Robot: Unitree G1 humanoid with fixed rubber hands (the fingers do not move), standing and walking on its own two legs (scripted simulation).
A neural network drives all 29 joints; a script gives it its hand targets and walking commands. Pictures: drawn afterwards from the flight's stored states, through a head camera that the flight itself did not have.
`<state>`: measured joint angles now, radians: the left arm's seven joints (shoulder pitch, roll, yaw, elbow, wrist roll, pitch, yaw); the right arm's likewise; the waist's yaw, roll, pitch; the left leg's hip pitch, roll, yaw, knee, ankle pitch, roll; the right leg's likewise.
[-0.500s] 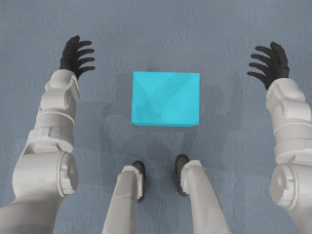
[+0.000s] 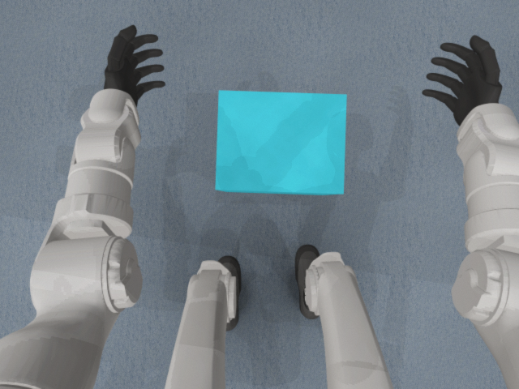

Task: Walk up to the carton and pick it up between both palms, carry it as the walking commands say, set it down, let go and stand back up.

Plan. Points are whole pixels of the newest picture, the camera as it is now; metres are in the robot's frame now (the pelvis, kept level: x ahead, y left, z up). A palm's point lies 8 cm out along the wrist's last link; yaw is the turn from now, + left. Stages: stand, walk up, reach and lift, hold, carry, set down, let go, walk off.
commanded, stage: reach and lift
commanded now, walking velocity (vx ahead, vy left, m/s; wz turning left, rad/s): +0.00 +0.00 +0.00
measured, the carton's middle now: (278, 150) +0.48 -0.05 -0.48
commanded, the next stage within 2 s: none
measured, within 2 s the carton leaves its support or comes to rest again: neither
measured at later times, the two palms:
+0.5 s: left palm (163, 118) +0.52 +0.17 -0.26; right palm (412, 128) +0.48 -0.28 -0.26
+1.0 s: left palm (183, 139) +0.51 +0.17 -0.40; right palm (377, 145) +0.47 -0.26 -0.40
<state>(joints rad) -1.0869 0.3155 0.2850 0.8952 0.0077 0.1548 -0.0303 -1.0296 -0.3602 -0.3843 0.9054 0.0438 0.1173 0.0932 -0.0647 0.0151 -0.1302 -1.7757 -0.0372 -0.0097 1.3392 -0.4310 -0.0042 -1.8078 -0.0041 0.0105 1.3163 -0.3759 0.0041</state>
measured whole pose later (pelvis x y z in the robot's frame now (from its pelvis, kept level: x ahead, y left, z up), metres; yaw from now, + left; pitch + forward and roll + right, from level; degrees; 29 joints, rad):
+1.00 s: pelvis -0.04 +0.00 -0.23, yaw +0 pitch +38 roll +0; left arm -1.40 0.43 0.09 1.09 -0.21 0.08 0.07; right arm -1.36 -0.45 -0.17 1.11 0.24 0.05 -0.05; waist -0.06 0.01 0.35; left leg -2.26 -0.04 -0.01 2.21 -0.60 -0.02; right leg -2.30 0.00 -0.01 2.17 -0.52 -0.01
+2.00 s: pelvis -0.05 +0.00 -0.23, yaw +0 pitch +37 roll +0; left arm -1.48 0.38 -0.02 1.15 -0.27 0.05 0.13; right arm -1.44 -0.40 -0.06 1.17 0.30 0.01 -0.09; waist -0.06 0.01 0.39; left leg -2.25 -0.05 -0.01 2.21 -0.59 -0.02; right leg -2.29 -0.01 -0.01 2.17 -0.51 -0.01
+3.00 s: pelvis -0.04 +0.00 -0.22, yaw +0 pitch +39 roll +0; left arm -1.38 0.30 0.16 1.02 -0.13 0.20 0.10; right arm -1.33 -0.35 -0.21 0.99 0.15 0.21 -0.06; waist -0.07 0.03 0.20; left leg -2.27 -0.08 -0.01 2.17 -0.58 -0.03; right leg -2.31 0.03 0.02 2.13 -0.51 0.02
